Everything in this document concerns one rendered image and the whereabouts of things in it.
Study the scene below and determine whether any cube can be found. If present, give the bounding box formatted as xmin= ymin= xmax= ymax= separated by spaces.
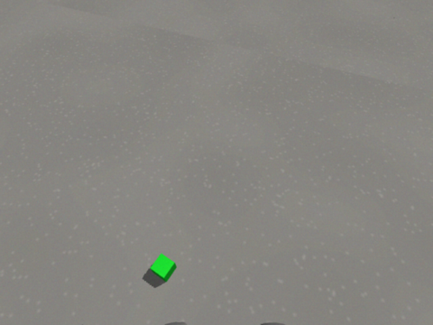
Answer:
xmin=150 ymin=253 xmax=177 ymax=282

